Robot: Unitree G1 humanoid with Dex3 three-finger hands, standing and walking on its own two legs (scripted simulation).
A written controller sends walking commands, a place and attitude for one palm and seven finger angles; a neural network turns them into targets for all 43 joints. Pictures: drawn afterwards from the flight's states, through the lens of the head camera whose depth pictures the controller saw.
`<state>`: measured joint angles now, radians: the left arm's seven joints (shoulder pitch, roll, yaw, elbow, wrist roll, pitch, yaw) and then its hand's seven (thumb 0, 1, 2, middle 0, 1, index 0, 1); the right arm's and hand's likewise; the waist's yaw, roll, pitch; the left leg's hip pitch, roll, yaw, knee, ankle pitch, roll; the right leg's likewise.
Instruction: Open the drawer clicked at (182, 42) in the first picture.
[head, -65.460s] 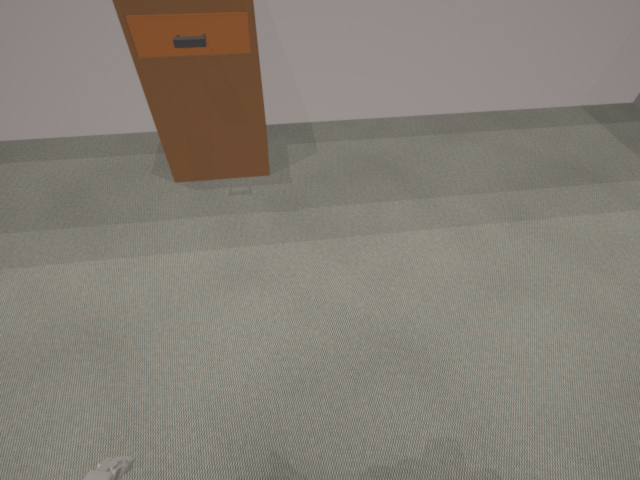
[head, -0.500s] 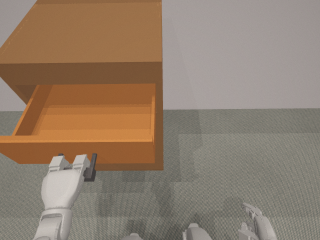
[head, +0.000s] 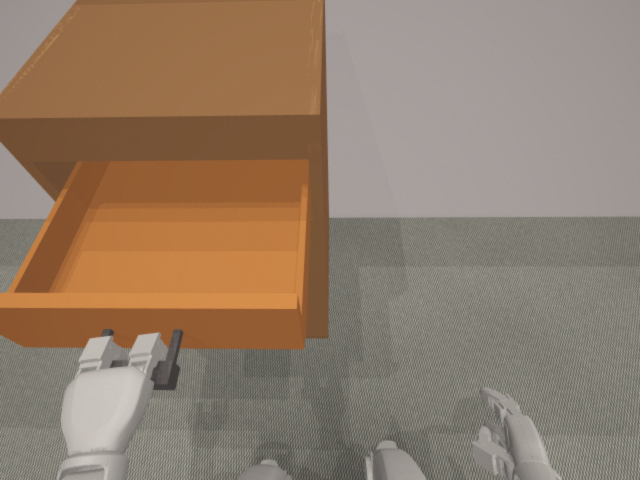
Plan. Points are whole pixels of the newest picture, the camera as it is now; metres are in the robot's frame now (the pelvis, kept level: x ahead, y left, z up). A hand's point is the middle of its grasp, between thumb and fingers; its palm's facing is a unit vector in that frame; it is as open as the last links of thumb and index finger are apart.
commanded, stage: pull the drawer open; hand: left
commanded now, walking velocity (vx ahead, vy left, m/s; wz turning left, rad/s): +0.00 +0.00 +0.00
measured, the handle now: (136, 356) +0.27 +0.26 -0.02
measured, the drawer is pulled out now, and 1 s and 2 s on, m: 0.24 0.30 0.30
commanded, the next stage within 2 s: open the thumb to release the handle in 0.74 s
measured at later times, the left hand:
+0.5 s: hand (118, 457) +0.16 +0.25 -0.03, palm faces -0.08 -0.06 -1.00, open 6.3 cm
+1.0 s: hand (116, 461) +0.15 +0.25 -0.04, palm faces -0.01 -0.05 -1.00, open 6.5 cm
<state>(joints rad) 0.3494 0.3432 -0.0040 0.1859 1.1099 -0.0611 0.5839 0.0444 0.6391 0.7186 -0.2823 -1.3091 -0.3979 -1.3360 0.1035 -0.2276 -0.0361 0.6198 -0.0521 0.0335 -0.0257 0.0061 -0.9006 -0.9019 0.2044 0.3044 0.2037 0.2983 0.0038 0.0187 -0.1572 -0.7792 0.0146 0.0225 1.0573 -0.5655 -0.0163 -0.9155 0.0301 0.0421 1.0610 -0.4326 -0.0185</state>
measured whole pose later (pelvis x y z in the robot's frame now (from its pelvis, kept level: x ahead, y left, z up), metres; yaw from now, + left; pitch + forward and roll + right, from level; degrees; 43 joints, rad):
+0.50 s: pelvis +0.00 +0.00 -0.01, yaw +0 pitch +17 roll +2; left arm 0.58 0.35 0.02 0.03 1.12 -0.15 0.60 0.04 0.64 0.69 -0.26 -1.29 -0.38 -1.31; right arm 0.08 -0.21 -0.03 0.58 -0.07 0.05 -0.01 0.01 -0.90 -0.90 0.20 0.30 0.20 0.30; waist 0.04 0.01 -0.17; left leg -0.81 0.01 0.02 1.12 -0.60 -0.02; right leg -0.95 0.03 0.04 1.13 -0.47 -0.02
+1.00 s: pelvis -0.01 +0.00 -0.02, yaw +1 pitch +18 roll +1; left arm 0.55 0.35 0.02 0.01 1.12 -0.17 0.63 0.02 0.59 0.75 -0.31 -1.29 -0.38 -1.30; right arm 0.10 -0.24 -0.05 0.59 -0.09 0.05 -0.02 0.01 -0.90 -0.90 0.20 0.30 0.20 0.30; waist 0.05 0.03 -0.17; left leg -0.90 0.00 0.01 1.19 -0.61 -0.01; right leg -1.03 0.02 0.03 1.19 -0.48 -0.02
